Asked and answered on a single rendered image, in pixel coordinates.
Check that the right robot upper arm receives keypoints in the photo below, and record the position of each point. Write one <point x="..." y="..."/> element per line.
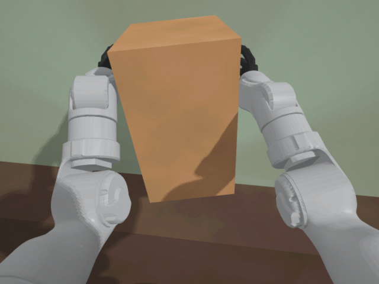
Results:
<point x="319" y="200"/>

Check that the carton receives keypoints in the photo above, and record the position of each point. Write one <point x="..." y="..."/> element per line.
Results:
<point x="178" y="82"/>

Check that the pedestal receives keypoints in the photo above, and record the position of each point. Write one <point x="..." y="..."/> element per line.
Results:
<point x="238" y="238"/>

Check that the right robot forearm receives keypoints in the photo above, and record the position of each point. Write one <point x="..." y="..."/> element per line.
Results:
<point x="291" y="142"/>

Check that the left robot upper arm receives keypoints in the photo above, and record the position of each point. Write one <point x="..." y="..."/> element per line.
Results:
<point x="86" y="207"/>

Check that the robot left hand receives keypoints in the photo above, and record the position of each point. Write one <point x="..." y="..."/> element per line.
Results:
<point x="105" y="60"/>

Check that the robot right hand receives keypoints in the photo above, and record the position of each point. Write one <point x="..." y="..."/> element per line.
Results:
<point x="248" y="62"/>

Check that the left robot forearm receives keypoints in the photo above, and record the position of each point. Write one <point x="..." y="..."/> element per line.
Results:
<point x="92" y="117"/>

